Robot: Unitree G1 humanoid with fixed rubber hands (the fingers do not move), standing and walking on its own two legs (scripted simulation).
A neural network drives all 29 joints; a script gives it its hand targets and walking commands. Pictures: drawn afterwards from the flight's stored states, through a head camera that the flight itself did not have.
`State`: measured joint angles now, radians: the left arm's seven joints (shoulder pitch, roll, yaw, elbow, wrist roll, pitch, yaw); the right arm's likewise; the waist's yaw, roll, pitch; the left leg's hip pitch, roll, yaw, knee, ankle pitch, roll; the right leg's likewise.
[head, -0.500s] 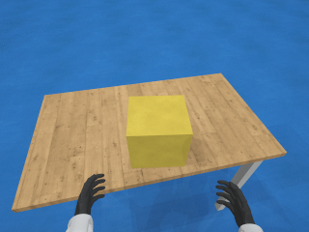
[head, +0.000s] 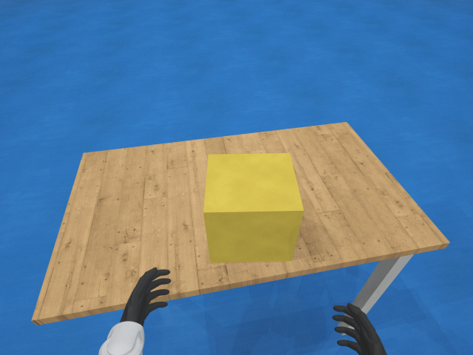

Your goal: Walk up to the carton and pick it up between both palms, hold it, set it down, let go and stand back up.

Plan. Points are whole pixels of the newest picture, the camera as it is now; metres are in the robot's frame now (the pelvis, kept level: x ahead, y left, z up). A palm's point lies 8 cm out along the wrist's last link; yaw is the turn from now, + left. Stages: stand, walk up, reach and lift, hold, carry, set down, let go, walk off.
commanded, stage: set down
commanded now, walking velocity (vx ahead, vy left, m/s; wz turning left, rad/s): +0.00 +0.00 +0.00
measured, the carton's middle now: (249, 207) +0.43 +0.02 -0.01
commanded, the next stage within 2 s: let go in 0.26 s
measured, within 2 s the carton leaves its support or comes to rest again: neither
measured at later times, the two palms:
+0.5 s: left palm (135, 310) +0.20 +0.20 -0.02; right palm out of the picture +0.14 -0.23 -0.08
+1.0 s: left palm (133, 318) +0.19 +0.21 -0.03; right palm out of the picture +0.13 -0.25 -0.11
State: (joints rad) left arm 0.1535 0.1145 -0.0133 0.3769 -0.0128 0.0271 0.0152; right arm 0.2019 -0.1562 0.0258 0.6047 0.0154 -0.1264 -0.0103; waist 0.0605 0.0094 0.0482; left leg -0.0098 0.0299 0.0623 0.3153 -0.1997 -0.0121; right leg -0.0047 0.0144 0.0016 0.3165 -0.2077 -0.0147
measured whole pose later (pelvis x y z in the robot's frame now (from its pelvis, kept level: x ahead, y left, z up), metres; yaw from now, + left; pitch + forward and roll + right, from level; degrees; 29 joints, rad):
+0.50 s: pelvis -0.02 +0.00 +0.00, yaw +0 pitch -7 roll +1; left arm 0.06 0.15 0.01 0.39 0.00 0.20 -0.04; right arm 0.24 -0.22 -0.02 0.57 -0.03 -0.02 0.02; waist 0.03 0.03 0.07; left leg -0.02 0.03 0.07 0.34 -0.19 -0.02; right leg -0.03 0.01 0.00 0.38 -0.22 -0.02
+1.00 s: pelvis +0.00 -0.01 -0.01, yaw +7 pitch +0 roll -2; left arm 0.13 0.19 -0.04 0.32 0.01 -0.07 -0.06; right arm 0.29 -0.24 -0.02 0.68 -0.05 0.02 0.04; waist 0.02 0.00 0.01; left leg -0.30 0.04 0.00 0.58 -0.28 0.00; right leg -0.19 0.02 -0.14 0.49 -0.30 -0.04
